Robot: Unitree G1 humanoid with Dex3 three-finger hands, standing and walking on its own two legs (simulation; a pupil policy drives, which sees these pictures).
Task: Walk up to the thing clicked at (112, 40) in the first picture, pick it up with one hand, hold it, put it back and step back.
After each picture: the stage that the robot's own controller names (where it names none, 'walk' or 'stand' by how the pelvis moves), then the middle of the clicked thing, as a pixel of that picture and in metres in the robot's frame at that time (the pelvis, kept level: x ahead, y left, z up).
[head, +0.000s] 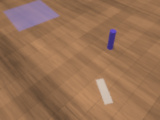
stand; (111, 39) +1.39 -0.32 -0.65
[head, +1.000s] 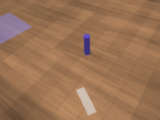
walk; (87, 45) +1.31 +0.04 -0.63
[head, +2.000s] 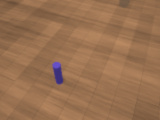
walk; (58, 73) +0.86 +0.26 -0.64
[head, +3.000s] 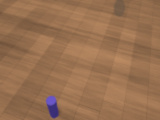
walk; (52, 107) +0.53 +0.21 -0.64
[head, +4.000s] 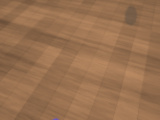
stand; out of the picture +0.38 +0.20 -0.65
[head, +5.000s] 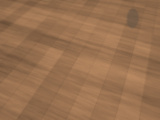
stand; out of the picture +0.38 +0.19 -0.66
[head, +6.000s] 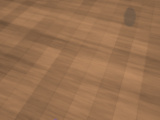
stand; out of the picture +0.39 +0.20 -0.66
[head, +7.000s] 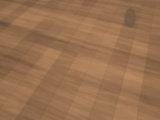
stand; out of the picture +0.37 +0.20 -0.66
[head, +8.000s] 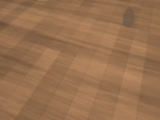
go down; out of the picture +0.37 +0.20 -0.66
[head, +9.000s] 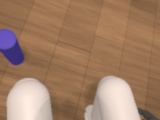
go down; (11, 50) +0.45 +0.26 -0.25
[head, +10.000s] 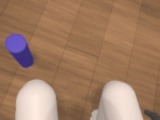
approach; (22, 53) +0.44 +0.26 -0.26
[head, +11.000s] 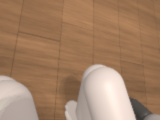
close in; out of the picture +0.42 +0.31 -0.16
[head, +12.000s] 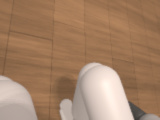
close; out of the picture +0.42 +0.31 -0.15
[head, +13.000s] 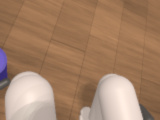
lift; out of the picture +0.32 +0.28 -0.10
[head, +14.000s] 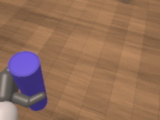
lift; (32, 86) +0.31 +0.17 +0.06
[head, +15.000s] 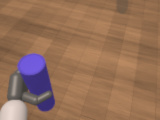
hold; (40, 87) +0.33 +0.15 +0.03
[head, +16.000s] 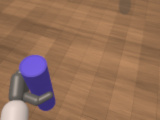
hold; (41, 87) +0.32 +0.15 +0.03
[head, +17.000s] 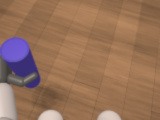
crouch; (25, 68) +0.39 +0.20 -0.03
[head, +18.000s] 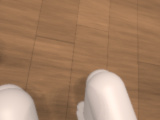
lower; out of the picture +0.46 +0.29 -0.10
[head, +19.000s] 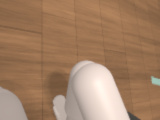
lower; out of the picture +0.44 +0.32 -0.16
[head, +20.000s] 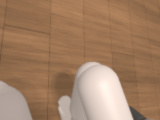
lower; out of the picture +0.42 +0.32 -0.16
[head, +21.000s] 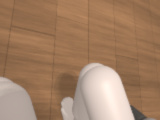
lower; out of the picture +0.40 +0.31 -0.16
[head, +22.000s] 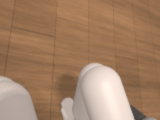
rest; out of the picture +0.40 +0.31 -0.16
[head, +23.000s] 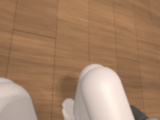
open; out of the picture +0.41 +0.29 -0.16
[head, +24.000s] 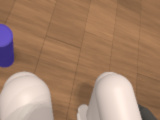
stand; (2, 49) +0.42 +0.27 -0.19
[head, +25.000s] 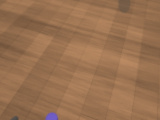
stand; out of the picture +0.38 +0.18 -0.57
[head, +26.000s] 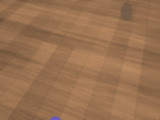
stand; out of the picture +0.39 +0.18 -0.60
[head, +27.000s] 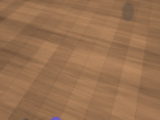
stand; out of the picture +0.39 +0.18 -0.60
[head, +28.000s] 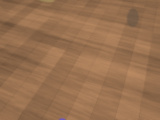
stand; out of the picture +0.41 +0.17 -0.65
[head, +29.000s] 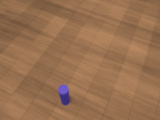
walk; (64, 95) +0.52 +0.14 -0.63
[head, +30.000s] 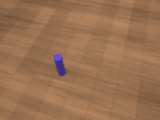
walk; (60, 65) +0.80 +0.23 -0.62
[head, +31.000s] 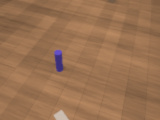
stand; (58, 61) +1.03 +0.22 -0.64
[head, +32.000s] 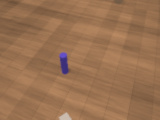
stand; (64, 64) +1.02 +0.20 -0.66
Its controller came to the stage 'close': yes
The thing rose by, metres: 0.68
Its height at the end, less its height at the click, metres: +0.00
